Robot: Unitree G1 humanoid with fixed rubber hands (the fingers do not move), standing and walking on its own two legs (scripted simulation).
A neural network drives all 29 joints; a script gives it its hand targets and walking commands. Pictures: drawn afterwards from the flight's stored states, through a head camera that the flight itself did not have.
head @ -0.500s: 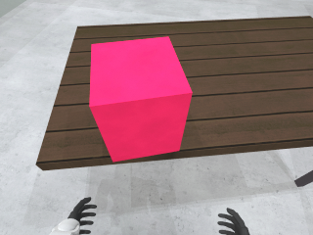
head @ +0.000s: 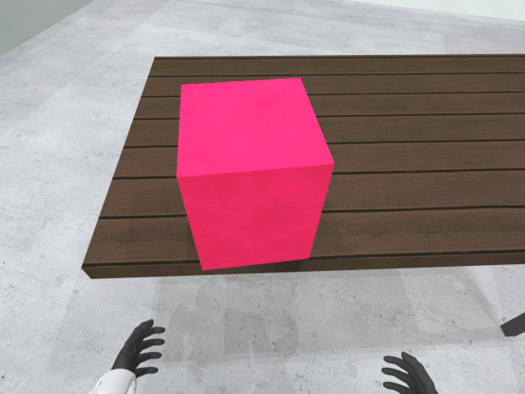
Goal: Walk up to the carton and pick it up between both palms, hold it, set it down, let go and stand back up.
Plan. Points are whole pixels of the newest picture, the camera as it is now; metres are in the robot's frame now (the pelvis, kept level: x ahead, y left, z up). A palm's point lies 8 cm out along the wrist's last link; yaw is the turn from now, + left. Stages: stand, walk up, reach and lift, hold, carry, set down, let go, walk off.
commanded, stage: reach and lift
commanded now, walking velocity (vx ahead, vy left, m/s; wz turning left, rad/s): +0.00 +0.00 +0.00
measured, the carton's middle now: (249, 177) +0.44 +0.06 +0.06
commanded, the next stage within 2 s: none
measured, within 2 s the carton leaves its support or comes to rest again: neither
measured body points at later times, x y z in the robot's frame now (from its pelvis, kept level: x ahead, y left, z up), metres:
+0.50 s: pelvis -0.01 -0.01 +0.00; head -0.02 +0.00 +0.45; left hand +0.17 +0.23 -0.04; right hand +0.17 -0.20 -0.05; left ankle -0.01 +0.08 -0.74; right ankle +0.03 -0.10 -0.74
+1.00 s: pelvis +0.02 -0.01 +0.00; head +0.01 +0.01 +0.45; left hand +0.21 +0.23 +0.01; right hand +0.23 -0.19 +0.01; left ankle -0.01 +0.08 -0.74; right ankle +0.03 -0.10 -0.74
